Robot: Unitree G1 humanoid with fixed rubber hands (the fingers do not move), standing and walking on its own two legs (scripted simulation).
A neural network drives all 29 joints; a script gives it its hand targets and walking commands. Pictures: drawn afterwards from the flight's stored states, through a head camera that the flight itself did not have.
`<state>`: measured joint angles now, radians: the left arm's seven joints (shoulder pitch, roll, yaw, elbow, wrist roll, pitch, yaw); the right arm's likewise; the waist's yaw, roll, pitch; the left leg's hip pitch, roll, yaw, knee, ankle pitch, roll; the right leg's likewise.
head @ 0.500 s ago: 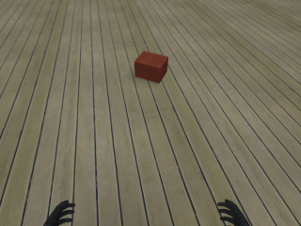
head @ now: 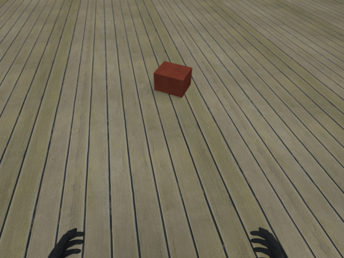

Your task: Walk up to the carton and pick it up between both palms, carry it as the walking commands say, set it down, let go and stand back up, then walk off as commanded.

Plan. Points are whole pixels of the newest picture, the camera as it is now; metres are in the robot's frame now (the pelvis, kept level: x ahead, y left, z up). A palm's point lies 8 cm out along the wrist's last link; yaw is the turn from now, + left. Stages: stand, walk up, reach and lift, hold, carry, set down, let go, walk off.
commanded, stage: walk up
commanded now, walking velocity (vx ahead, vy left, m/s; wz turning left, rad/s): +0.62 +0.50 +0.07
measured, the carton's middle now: (173, 78) +1.75 -0.03 -0.66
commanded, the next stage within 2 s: none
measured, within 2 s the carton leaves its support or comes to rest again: neither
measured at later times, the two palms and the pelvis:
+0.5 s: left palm (82, 211) +0.27 +0.24 -0.08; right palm out of the picture +0.05 -0.26 -0.06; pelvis +0.12 -0.01 +0.02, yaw +2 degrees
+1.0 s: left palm (90, 191) +0.32 +0.23 -0.07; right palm (246, 148) +0.49 -0.26 -0.10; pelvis +0.34 -0.03 +0.02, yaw +0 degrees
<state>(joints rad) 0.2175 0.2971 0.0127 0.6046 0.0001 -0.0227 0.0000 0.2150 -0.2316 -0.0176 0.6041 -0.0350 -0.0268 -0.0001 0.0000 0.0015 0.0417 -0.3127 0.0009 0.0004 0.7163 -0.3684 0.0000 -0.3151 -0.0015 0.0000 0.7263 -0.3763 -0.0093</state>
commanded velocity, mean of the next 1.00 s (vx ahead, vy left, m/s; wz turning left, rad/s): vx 0.49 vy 0.05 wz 0.00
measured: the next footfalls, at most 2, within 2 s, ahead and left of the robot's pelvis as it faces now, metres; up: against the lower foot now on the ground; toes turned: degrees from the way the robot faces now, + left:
right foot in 0.62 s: +0.28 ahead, -0.17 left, +0.00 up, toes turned -4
left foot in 1.08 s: +0.50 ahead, +0.11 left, +0.00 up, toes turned +4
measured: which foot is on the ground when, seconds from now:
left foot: down 0.00-0.64, up 0.66-1.00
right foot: down 0.00-0.18, up 0.20-0.60, down 0.62-1.00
